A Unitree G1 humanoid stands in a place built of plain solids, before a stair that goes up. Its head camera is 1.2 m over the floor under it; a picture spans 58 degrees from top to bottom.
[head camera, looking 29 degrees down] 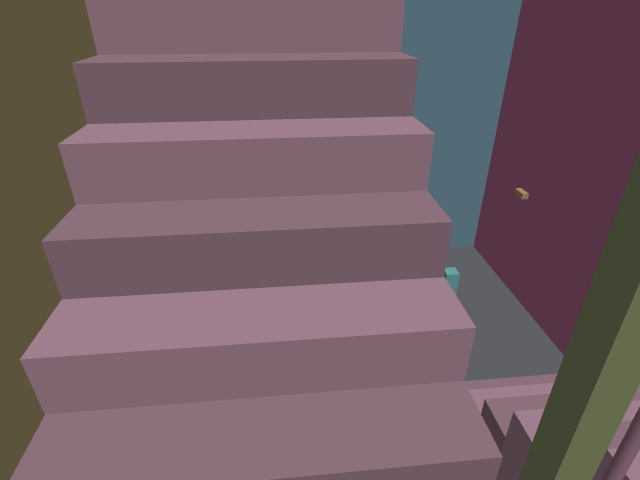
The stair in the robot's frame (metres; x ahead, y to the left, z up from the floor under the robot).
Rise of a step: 0.20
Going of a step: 0.25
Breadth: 1.20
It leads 6 degrees to the left of straight ahead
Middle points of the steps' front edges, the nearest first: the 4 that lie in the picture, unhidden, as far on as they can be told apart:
0.87 0.16 0.41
1.12 0.19 0.61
1.37 0.21 0.81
1.62 0.24 1.02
